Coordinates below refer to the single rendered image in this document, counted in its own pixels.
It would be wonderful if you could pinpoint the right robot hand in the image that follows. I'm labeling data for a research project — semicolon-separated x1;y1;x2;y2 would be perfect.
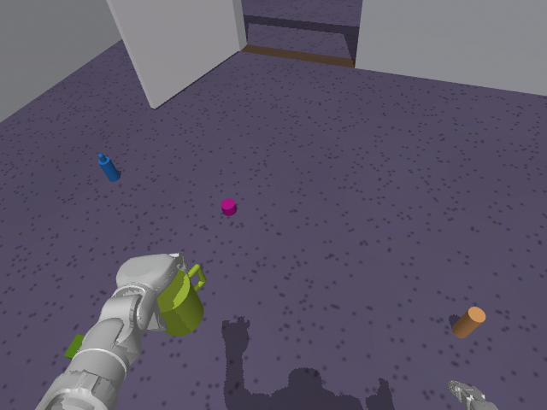
448;380;498;410

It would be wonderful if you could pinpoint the left robot hand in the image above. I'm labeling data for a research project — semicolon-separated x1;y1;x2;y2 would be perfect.
116;252;189;331

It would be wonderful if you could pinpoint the left robot arm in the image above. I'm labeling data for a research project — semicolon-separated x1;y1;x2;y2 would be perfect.
35;283;157;410

